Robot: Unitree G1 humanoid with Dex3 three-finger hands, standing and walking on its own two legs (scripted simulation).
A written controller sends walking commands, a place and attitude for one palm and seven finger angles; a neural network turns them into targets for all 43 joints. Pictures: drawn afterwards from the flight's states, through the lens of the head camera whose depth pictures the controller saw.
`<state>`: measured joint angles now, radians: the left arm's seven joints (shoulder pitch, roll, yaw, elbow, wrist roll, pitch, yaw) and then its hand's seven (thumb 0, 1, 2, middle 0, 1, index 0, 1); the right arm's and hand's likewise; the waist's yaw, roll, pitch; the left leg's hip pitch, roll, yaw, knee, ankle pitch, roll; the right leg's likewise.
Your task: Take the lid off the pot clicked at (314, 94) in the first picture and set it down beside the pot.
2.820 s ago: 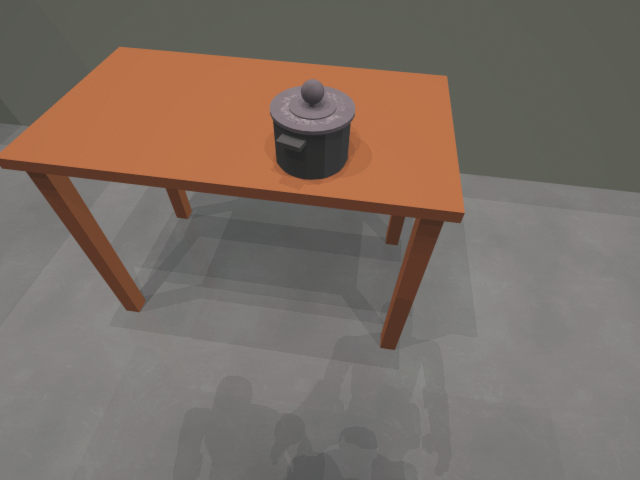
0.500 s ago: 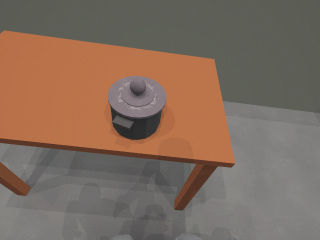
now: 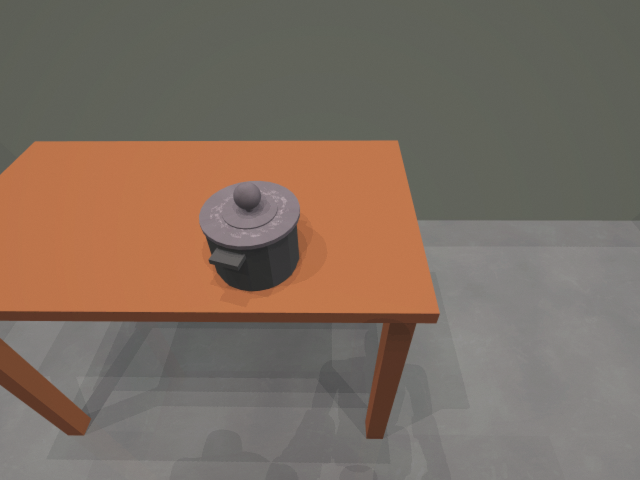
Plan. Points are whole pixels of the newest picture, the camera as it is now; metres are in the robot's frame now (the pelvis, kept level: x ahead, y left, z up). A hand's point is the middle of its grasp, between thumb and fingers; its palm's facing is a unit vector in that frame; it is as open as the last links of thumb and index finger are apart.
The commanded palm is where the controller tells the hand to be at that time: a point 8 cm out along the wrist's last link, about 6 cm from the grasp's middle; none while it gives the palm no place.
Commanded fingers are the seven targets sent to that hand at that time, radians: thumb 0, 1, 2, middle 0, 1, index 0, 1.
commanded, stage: come to a stop and stand still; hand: left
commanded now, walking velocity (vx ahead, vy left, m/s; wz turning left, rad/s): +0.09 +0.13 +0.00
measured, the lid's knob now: (247, 196) +0.53 +0.15 +0.08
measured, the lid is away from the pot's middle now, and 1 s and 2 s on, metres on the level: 0.00 0.00 0.00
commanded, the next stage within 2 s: look again from close up in 0.10 s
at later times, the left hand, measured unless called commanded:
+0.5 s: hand out of the picture +0.02 +0.24 -0.20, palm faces +0.04 -0.98 -0.18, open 7.4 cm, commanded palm none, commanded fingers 0.00 0.90 0.90 -0.20 -0.30 -0.20 -0.30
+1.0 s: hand out of the picture +0.06 +0.27 -0.19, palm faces +0.01 -0.98 -0.21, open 7.4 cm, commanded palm none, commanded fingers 0.00 0.90 0.90 -0.20 -0.30 -0.20 -0.30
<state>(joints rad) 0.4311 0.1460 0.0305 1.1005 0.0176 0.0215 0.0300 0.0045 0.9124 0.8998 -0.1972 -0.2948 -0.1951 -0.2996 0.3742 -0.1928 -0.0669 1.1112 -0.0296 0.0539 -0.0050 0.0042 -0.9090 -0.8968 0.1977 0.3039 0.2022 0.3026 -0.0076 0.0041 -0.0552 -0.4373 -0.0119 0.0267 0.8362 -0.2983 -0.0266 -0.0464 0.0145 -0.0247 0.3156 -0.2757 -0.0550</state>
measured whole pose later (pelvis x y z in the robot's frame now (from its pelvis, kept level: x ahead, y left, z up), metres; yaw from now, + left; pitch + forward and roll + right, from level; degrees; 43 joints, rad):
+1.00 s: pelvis +0.03 +0.09 -0.01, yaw +0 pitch +0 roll +0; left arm 0.27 0.19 0.00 0.99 0.01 0.03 0.05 0.00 0.91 0.90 -0.20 -0.29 -0.19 -0.30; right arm 0.31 -0.16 0.02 1.04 -0.01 -0.01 -0.03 0.00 -0.91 -0.90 0.20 0.30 0.20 0.30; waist 0.00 -0.02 0.04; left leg -0.15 -0.09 0.07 0.47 -0.33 0.11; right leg -0.15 -0.06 0.00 0.49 -0.34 0.05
